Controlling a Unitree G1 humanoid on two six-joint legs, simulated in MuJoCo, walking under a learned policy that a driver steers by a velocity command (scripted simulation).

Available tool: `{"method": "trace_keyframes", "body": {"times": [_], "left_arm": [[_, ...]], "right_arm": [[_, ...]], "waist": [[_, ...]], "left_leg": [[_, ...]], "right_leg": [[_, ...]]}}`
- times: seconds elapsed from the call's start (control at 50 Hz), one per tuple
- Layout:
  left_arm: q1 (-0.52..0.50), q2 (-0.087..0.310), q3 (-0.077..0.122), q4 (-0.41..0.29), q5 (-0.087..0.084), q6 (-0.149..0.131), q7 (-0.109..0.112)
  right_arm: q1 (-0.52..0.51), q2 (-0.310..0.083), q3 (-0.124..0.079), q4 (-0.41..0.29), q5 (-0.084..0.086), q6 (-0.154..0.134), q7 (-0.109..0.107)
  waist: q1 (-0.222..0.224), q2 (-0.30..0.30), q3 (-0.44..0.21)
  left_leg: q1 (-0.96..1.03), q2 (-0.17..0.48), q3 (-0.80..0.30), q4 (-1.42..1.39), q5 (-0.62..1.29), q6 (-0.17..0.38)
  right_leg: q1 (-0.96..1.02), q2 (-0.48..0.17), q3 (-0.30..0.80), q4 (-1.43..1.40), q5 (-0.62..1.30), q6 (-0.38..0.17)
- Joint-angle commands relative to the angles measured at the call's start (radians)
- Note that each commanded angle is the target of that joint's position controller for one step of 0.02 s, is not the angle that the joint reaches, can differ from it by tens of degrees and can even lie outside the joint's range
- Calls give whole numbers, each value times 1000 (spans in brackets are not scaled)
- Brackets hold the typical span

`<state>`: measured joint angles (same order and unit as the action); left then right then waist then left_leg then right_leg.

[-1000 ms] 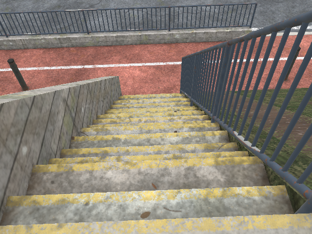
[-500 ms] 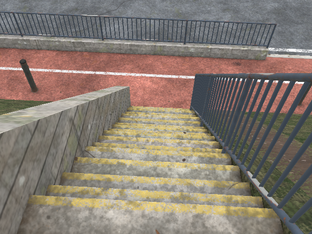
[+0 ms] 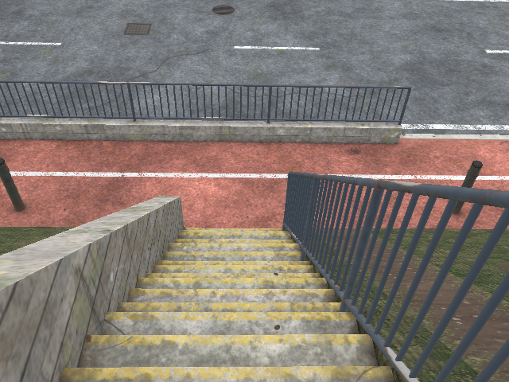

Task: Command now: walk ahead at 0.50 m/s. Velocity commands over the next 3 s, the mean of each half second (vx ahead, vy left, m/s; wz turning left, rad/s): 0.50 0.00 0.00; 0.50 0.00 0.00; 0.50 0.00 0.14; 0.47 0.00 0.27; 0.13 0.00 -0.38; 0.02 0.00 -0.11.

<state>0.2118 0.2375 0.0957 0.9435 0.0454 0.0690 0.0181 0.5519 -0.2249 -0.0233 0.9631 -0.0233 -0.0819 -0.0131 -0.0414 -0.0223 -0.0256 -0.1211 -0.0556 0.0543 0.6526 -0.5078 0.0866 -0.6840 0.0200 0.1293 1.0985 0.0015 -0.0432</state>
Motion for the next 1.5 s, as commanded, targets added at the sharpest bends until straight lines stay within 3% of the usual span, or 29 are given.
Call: {"method": "trace_keyframes", "body": {"times": [0.02, 0.12, 0.2, 0.22, 0.24, 0.26, 0.3, 0.38, 0.42, 0.48, 0.54, 0.68, 0.78, 0.8, 0.82, 0.86, 0.9, 0.94, 1.0, 1.1, 1.16, 1.28, 1.32, 1.34, 1.36, 1.4, 1.46, 1.48, 1.5], "left_arm": [[-173, 122, 23, -105, -11, -46, 6], [-58, 26, -22, -91, -21, -42, -71], [22, 85, -8, -74, -42, -70, -32], [287, 120, 10, 25, -25, -57, -12], [339, 133, 6, 4, -8, -76, -8], [411, 176, 17, 31, 0, -81, -16], [453, 203, -19, 61, -44, -89, -62], [400, 172, -46, 60, -41, -143, -45], [307, 18, -111, 38, -28, -159, -22], [305, 102, -84, 58, -39, -170, 0], [295, 68, -92, 30, -76, -188, 13], [415, 48, -75, 55, -4, -102, 36], [353, 72, -66, 67, -1, -91, 38], [333, 77, -47, 59, -11, -96, 20], [421, 44, -52, -1, -51, -100, 23], [191, 66, -70, -99, -59, -102, 49], [151, 95, -57, -80, -16, -61, 41], [195, 51, -44, -11, 1, -42, 16], [292, 2, -51, 70, 17, -23, -2], [-88, 43, -23, -47, 5, -40, -4], [-67, 25, -36, -54, -11, -87, -37], [-6, 86, -28, -62, -22, -91, -20], [437, 174, 19, 89, -30, -97, -27], [419, 167, 11, 86, -34, -105, -42], [386, 324, 39, 120, -66, -103, -45], [322, 120, -18, 51, -44, -129, -62], [296, 33, -65, 63, -30, -177, -14], [304, 81, -53, 69, -18, -188, 1], [205, -67, -104, 30, -43, -194, 16]], "right_arm": [[81, -172, -43, -12, 6, -31, -23], [-108, -103, -23, -38, 17, -46, -29], [-35, -122, -34, -11, -39, 0, -45], [-111, -153, -43, 0, -29, 23, -52], [-88, -123, -43, -15, -17, 49, -65], [-155, -95, -48, -21, -17, 62, -67], [31, -36, -23, -85, 42, 41, -57], [-279, -71, -21, -113, -38, 88, -38], [-358, -20, -3, -123, -19, 97, -6], [-225, -64, -41, -21, -43, 100, 20], [-406, -60, -30, -79, -18, 80, 30], [-606, -7, -17, -180, 22, 47, 39], [-39, -94, -62, 5, 4, 59, 22], [77, -132, -72, 28, 7, 69, 27], [55, -128, -47, 16, 13, 74, 46], [82, -202, -63, 17, 39, 68, 27], [-29, -102, -15, 11, 7, 58, 20], [-122, -18, 15, 10, 22, 12, 16], [-64, -154, -17, 29, 13, -3, 17], [65, -73, 3, 61, 12, -1, 1], [-113, -94, -2, 24, 23, -19, -23], [-66, -121, -21, 38, -33, 40, -35], [-124, -152, -50, 46, -7, 53, -29], [-68, -65, -47, 50, -14, 61, -40], [7, -25, -26, -51, 27, 62, -31], [-210, -109, -38, -36, 14, 66, -40], [-315, -84, -34, -32, -30, 86, -18], [-319, -16, -13, -38, -33, 86, -3], [-307, 4, 2, -20, -29, 60, 14]], "waist": [[-34, 124, 144], [44, 63, 143], [-14, 53, 131], [113, 134, -28], [157, 57, 53], [215, -137, 58], [53, -252, -97], [59, -103, 91], [-8, -6, 229], [-62, -85, 142], [-8, -7, 147], [199, -84, 264], [-2, 61, 26], [-74, 225, -53], [12, 268, -181], [-86, 265, -139], [21, 123, 37], [131, 68, 144], [147, 196, -10], [9, 110, 159], [78, 25, 93], [-11, 163, 140], [176, 74, -5], [161, -163, 93], [-20, -391, 13], [123, -83, 113], [40, 65, 242], [41, -97, 211], [-16, 161, 197]], "left_leg": [[143, 287, -326, -37, 383, 133], [-469, 171, -119, 115, -3, 72], [-135, 190, -161, 475, 318, 75], [-198, 213, -141, 737, 567, 63], [-130, 73, -94, 1089, 554, 40], [-406, -71, -66, 1548, -151, 43], [-921, -60, -155, 1596, -369, 26], [-1112, 64, -258, 1219, 171, -23], [-968, 39, -224, 847, 419, -96], [-665, 62, -151, 562, 822, -79], [-571, 49, -93, 215, 1129, -57], [-577, 93, -88, -166, 837, -45], [115, 113, 22, -422, 811, 29], [375, 222, -101, -265, 1052, 103], [638, 361, -218, 152, 1325, 118], [502, 516, -454, -149, 664, 284], [73, 425, -415, -223, 302, 245], [-348, 273, -189, -178, 545, 109], [-348, 299, -261, -121, 719, 153], [-113, 279, -397, 19, 200, 140], [-623, 164, -163, 92, -92, 77], [-237, 203, -313, 469, 344, 126], [-435, 136, -277, 979, 530, 130], [-561, -96, -135, 1467, -211, 89], [-1021, -54, -38, 1431, -275, 61], [-971, 10, -167, 1226, -50, 42], [-968, 41, -195, 929, 263, 7], [-990, 17, -130, 911, 371, -8], [-687, -56, -73, 532, 733, -40]], "right_leg": [[-330, -14, 69, -152, 110, 14], [368, -12, -152, -424, 636, 4], [381, -100, -171, -748, 571, -9], [638, -101, -171, -584, 588, -46], [571, -160, -66, -1075, 525, -82], [785, -236, -46, -980, 687, -124], [1080, -382, 69, -329, 1309, -69], [527, -420, 339, -578, -34, -221], [163, -308, 218, -607, -167, -149], [104, -187, 142, -532, -141, -146], [109, -125, 93, -452, -424, -112], [410, -126, 147, -239, -147, -189], [301, -55, -15, 423, 51, -164], [33, 106, -133, 912, -628, -120], [-289, 108, -97, 1092, -963, -89], [-552, 60, -43, 980, -749, -63], [-419, 6, -4, 665, -474, -33], [-118, -4, -4, 186, -87, 21], [69, -5, -105, 225, 67, 21], [-369, -11, 98, 12, 194, -9], [332, 29, -126, -291, 730, 11], [278, -87, -83, -585, 378, -15], [763, -140, -66, -700, 319, -47], [762, -274, 91, -885, 769, -107], [985, -412, 259, -540, 465, -184], [664, -332, 184, -622, 97, -160], [360, -175, 64, -556, -345, -35], [356, -245, 114, -549, -477, -53], [97, -76, -182, -512, -503, 8]]}}
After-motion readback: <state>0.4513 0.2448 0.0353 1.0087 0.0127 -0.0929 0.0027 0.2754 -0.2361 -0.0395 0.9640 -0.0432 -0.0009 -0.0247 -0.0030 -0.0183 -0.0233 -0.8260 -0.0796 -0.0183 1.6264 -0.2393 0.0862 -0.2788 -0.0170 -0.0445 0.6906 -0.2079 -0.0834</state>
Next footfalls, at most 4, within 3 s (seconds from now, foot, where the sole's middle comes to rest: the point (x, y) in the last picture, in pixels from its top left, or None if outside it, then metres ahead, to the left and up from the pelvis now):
0.26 right None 0.21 -0.16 -0.98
0.78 left None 0.51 0.01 -1.17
1.32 right None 0.78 -0.23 -1.39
1.74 left None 0.90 -0.04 -1.59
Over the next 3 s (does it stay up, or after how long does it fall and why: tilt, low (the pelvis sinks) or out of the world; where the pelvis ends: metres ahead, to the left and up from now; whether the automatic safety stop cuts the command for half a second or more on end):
stays up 1.13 -0.07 -1.00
